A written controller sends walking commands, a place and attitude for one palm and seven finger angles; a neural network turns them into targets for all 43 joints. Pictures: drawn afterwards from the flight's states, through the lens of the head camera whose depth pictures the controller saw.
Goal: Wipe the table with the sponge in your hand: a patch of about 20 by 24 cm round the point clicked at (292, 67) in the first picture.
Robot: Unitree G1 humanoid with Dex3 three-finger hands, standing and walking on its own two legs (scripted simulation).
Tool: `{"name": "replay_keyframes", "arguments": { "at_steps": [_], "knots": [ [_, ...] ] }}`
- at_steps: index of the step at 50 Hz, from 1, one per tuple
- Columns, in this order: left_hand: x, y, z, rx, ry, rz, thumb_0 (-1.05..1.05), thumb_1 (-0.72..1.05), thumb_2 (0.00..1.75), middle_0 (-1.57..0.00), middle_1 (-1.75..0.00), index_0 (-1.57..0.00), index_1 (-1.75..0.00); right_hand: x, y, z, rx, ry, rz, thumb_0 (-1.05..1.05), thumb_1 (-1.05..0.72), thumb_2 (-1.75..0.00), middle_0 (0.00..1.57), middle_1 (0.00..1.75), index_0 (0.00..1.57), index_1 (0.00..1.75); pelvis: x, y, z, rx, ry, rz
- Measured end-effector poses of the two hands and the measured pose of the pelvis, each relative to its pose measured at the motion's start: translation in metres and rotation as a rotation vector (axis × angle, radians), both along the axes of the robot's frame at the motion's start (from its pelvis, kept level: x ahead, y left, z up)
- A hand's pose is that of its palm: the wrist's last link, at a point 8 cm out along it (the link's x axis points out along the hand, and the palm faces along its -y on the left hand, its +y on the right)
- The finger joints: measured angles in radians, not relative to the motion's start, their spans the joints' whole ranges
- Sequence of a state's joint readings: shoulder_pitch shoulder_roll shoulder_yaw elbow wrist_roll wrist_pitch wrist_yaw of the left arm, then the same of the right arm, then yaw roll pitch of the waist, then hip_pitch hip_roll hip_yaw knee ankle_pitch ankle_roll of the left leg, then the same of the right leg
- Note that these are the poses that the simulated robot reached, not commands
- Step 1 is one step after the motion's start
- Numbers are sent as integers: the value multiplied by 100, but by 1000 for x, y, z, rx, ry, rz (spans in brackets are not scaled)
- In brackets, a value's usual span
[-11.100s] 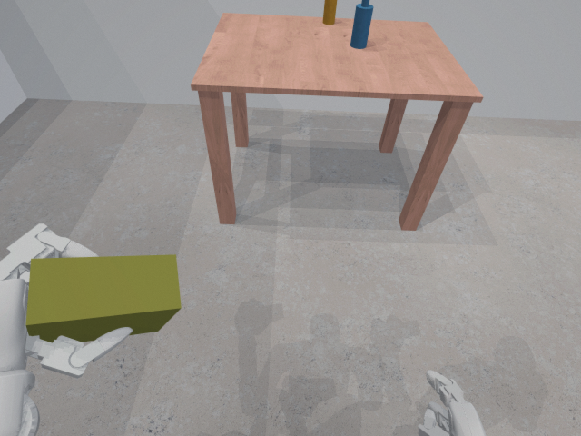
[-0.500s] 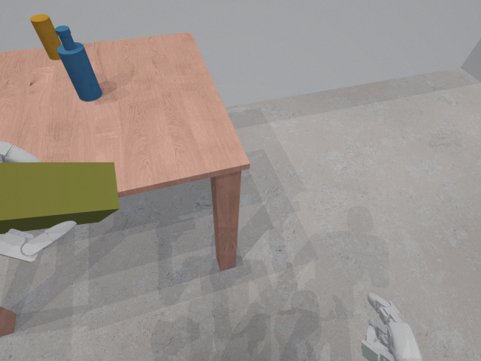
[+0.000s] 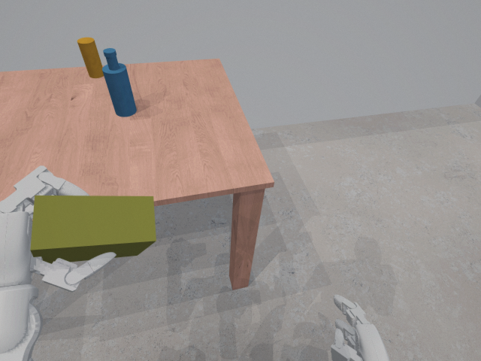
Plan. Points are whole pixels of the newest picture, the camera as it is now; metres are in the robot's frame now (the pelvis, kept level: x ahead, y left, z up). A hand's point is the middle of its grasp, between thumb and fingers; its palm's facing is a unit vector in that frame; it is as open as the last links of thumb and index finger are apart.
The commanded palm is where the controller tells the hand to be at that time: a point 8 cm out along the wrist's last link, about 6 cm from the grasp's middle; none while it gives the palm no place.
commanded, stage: come to a stop and stand still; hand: left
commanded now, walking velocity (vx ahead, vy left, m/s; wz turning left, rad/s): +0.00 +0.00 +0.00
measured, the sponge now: (112, 229) +0.24 +0.21 +0.14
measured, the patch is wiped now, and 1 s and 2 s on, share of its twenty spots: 0.00 0.00 0.00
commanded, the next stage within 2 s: look again from close up in 0.34 s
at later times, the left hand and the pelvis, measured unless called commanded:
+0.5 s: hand (78, 224) +0.23 +0.25 +0.15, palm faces +0.37 -0.85 -0.37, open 10.2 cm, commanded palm +0.17 +0.28 +0.17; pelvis +0.02 +0.00 +0.00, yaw +1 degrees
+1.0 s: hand (83, 229) +0.23 +0.24 +0.15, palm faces +0.36 -0.85 -0.39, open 10.2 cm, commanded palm +0.17 +0.28 +0.17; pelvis +0.02 +0.00 +0.00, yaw +1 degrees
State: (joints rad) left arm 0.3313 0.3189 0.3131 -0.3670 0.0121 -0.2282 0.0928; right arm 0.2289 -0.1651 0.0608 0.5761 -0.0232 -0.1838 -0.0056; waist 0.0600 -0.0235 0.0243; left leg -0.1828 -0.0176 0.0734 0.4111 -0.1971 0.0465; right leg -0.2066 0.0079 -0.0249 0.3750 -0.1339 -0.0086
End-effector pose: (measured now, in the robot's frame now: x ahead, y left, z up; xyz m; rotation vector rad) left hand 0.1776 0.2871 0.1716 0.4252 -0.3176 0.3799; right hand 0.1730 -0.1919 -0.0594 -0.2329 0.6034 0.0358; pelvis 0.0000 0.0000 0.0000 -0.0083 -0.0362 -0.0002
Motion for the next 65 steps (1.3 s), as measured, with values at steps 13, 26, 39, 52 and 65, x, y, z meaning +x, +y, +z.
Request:
{"name": "replay_keyframes", "arguments": {
  "at_steps": [13,26,39,52,65],
  "knots": [
    [19,0,-4,20,73,-49,-1,-50,101,-71,-138,-73,-136,17,-29,10,-76,13,-83,1,-90,-90,21,30,20,30,17,2,2,-6,20,4],
    [13,1,-4,6,75,-23,-1,-50,101,-71,-138,-73,-136,11,-25,2,-61,52,-92,2,-90,-90,21,30,20,30,16,1,2,-4,15,9],
    [9,-2,-5,11,100,-3,-1,-50,101,-71,-138,-73,-136,6,-24,-5,-39,77,-86,2,-90,-90,21,30,20,30,13,-3,3,-4,21,18],
    [13,-4,-6,21,109,-29,-1,-50,102,-71,-138,-73,-136,10,-40,-4,-76,63,-116,2,-90,-90,21,30,20,30,19,2,-1,-15,27,8],
    [37,11,-4,58,61,-57,-1,-50,102,-72,-138,-73,-136,17,-28,-12,-59,54,-165,2,-90,-90,21,30,20,30,32,20,-12,9,19,-26]
  ]
}}
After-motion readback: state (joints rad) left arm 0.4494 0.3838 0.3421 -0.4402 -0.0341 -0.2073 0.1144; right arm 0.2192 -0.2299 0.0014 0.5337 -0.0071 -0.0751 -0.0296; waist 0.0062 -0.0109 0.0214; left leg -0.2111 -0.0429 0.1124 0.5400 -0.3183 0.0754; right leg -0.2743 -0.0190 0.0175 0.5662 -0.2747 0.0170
